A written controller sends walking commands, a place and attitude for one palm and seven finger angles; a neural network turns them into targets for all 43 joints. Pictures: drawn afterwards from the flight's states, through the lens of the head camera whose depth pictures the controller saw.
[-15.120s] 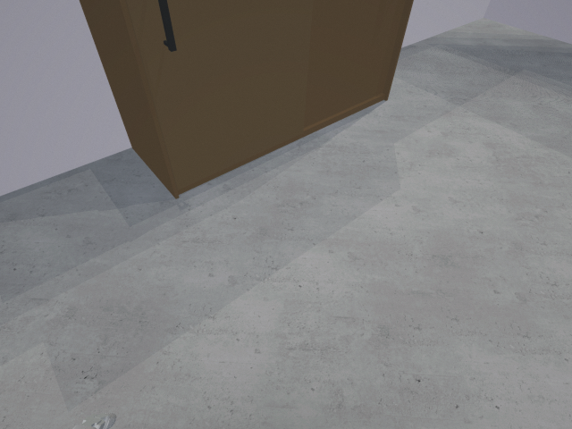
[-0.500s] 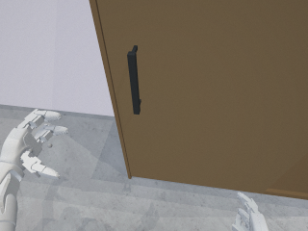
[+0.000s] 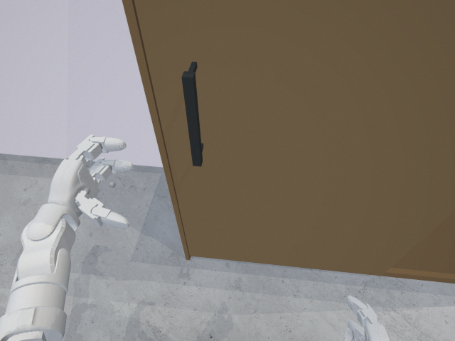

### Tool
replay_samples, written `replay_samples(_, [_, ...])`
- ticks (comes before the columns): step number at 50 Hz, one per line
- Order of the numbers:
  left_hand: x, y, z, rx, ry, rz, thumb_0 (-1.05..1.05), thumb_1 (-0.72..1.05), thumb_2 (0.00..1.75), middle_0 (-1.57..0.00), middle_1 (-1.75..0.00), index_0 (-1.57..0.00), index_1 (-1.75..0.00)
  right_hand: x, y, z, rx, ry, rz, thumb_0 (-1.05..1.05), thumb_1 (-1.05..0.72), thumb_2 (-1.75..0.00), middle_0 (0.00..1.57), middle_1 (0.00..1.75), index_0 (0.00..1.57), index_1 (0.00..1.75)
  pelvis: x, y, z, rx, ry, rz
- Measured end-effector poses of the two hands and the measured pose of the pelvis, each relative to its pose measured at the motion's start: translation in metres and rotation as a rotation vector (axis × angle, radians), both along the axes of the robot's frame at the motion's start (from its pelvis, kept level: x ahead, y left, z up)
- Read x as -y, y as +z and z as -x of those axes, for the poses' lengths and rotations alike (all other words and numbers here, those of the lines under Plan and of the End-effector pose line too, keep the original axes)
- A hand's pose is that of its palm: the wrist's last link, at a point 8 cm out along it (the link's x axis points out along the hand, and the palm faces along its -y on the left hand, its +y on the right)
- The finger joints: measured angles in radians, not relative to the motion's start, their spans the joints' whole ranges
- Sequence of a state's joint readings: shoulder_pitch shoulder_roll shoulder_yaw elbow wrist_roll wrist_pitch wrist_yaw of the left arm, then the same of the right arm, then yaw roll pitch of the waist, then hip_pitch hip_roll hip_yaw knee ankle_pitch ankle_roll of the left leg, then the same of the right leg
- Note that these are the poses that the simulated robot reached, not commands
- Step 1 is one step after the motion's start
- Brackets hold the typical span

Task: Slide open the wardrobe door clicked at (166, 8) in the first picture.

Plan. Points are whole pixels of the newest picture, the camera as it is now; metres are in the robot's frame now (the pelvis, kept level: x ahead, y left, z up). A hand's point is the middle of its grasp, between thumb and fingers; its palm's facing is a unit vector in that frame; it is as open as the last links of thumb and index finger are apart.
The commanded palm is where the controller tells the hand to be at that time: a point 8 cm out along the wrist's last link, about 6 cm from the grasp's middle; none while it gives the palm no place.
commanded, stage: move the hooked fingers beside the handle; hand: left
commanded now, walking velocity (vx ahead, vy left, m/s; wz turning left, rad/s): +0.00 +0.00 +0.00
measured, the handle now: (195, 119) +0.55 +0.10 +0.10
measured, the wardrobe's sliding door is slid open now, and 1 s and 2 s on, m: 0.00 0.00 0.00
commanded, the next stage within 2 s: none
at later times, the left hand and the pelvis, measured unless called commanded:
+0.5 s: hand (138, 158) +0.41 +0.19 +0.11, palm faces -0.07 -1.00 +0.00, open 14.0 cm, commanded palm +0.39 +0.25 +0.11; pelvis +0.00 -0.01 -0.01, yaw +0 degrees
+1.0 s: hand (162, 133) +0.48 +0.16 +0.11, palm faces -0.06 -1.00 +0.01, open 14.0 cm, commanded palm +0.47 +0.22 +0.10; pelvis +0.01 -0.01 -0.02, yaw -1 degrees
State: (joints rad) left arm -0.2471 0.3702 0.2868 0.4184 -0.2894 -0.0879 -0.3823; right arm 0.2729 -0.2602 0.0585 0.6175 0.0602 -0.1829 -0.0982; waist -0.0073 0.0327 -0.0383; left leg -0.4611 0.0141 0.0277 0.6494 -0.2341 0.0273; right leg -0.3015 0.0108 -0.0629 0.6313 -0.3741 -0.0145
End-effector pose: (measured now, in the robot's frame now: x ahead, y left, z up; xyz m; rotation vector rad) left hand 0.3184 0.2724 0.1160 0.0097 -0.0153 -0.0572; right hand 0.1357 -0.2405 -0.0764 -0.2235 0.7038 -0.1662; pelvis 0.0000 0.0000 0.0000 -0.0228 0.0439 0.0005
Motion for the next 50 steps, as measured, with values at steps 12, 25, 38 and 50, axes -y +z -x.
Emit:
replay_samples(12, [0.004, -0.002, -0.029, -0.008, 0.011, 0.006, -0.01, -0.50, 0.30, -0.30, -1.20, -0.30, -1.20, 0.015, -0.009, 0.019, -0.090, -0.044, 0.017, 0.02, -0.90, -0.90, 0.21, 0.30, 0.20, 0.30, 0.003, -0.002, -0.002, -0.019, -0.005, 0.000])
replay_samples(25, [0.024, -0.007, -0.070, -0.027, -0.010, 0.013, -0.01, -0.50, 0.30, -0.30, -1.20, -0.30, -1.20, 0.025, -0.019, 0.042, -0.187, -0.088, 0.028, 0.02, -0.90, -0.90, 0.21, 0.30, 0.20, 0.30, 0.005, -0.006, 0.000, -0.054, -0.006, 0.003])
replay_samples(38, [0.037, -0.004, -0.108, -0.027, -0.010, 0.009, -0.01, -0.50, 0.30, -0.29, -1.20, -0.30, -1.20, 0.029, -0.033, 0.079, -0.321, -0.152, 0.009, 0.01, -0.90, -0.90, 0.21, 0.30, 0.20, 0.30, 0.005, -0.010, -0.006, -0.094, -0.020, 0.003])
replay_samples(50, [0.054, -0.007, -0.144, -0.020, 0.002, 0.015, -0.01, -0.50, 0.30, -0.30, -1.20, -0.30, -1.20, 0.032, -0.040, 0.107, -0.423, -0.198, 0.016, 0.01, -0.90, -0.90, 0.21, 0.30, 0.20, 0.30, 0.005, -0.016, -0.006, -0.140, -0.025, 0.006])
